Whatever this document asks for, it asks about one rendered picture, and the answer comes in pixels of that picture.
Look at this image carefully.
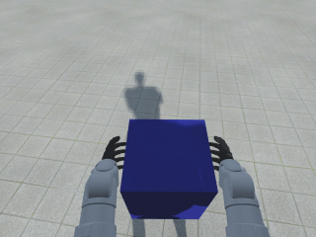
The left robot forearm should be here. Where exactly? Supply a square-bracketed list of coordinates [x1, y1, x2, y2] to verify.
[73, 159, 119, 237]

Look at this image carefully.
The carton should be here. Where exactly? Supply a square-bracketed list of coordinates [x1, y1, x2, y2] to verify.
[119, 118, 218, 219]

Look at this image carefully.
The left robot hand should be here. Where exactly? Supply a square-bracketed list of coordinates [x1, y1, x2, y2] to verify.
[102, 136, 126, 169]

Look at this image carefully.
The right robot hand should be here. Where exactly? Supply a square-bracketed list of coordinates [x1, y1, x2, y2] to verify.
[208, 136, 234, 171]

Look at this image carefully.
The right robot forearm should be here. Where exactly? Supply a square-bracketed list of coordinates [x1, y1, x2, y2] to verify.
[218, 159, 272, 237]

